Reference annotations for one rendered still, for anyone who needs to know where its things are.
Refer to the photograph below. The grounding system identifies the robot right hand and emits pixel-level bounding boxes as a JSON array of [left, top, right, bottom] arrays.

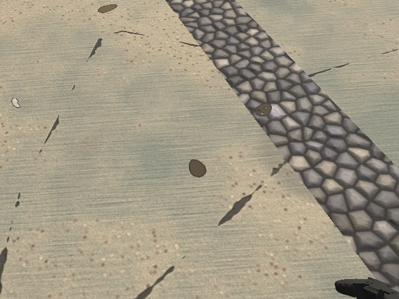
[[335, 277, 399, 299]]

